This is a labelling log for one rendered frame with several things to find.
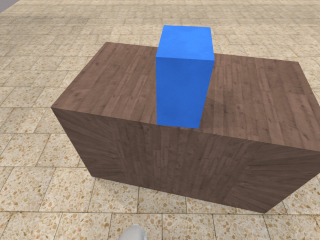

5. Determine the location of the carton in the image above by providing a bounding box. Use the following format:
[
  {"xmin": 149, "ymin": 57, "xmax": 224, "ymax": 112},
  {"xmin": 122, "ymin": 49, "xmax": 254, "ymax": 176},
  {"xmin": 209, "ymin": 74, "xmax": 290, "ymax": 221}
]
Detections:
[{"xmin": 155, "ymin": 25, "xmax": 215, "ymax": 129}]

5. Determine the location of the robot left thigh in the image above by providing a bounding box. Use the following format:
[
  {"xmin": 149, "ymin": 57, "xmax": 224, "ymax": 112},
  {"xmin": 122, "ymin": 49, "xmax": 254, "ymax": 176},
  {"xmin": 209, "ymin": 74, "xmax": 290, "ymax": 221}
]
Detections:
[{"xmin": 118, "ymin": 227, "xmax": 148, "ymax": 240}]

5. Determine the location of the pedestal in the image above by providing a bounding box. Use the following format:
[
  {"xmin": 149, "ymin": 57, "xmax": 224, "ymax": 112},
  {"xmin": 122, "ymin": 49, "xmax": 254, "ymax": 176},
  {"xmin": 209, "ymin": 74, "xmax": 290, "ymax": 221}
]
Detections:
[{"xmin": 50, "ymin": 42, "xmax": 320, "ymax": 214}]

